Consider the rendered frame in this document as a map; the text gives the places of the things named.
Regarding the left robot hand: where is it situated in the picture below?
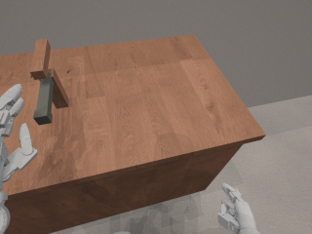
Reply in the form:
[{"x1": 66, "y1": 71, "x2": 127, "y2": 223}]
[{"x1": 0, "y1": 84, "x2": 38, "y2": 192}]

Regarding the right robot hand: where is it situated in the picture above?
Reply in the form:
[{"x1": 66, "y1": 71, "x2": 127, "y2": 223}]
[{"x1": 217, "y1": 182, "x2": 257, "y2": 234}]

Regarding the tap lever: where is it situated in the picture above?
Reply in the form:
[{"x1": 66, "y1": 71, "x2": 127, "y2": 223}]
[{"x1": 33, "y1": 72, "x2": 54, "y2": 126}]

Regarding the robot left forearm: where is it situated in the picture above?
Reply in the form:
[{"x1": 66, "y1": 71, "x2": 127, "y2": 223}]
[{"x1": 0, "y1": 191, "x2": 11, "y2": 234}]

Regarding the counter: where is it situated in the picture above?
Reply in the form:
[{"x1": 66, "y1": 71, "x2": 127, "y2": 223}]
[{"x1": 0, "y1": 34, "x2": 266, "y2": 234}]

